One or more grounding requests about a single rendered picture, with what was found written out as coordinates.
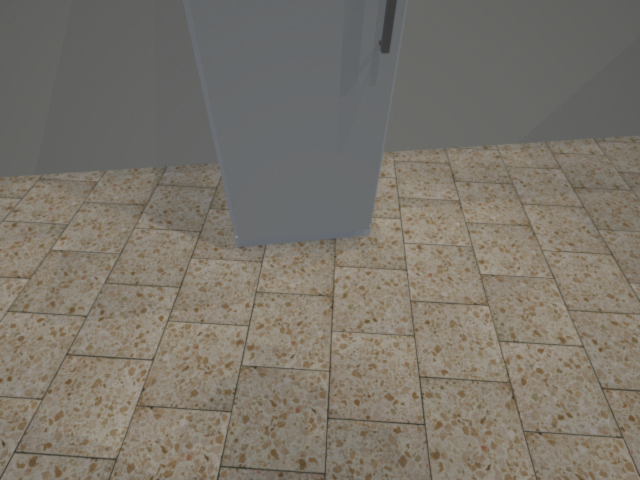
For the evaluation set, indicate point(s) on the fridge door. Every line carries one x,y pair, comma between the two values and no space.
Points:
300,93

